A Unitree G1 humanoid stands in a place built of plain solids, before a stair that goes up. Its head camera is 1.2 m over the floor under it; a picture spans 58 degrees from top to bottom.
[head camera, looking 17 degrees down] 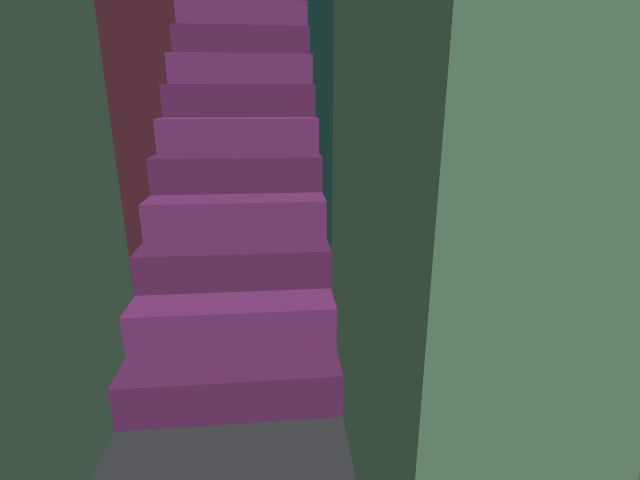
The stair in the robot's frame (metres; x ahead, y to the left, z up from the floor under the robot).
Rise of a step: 0.19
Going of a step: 0.20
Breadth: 1.09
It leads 6 degrees to the left of straight ahead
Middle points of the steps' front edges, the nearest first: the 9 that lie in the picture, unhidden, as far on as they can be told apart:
1.43 0.35 0.19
1.63 0.37 0.38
1.83 0.39 0.57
2.04 0.41 0.76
2.24 0.43 0.95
2.45 0.45 1.14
2.65 0.47 1.33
2.85 0.49 1.52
3.06 0.51 1.71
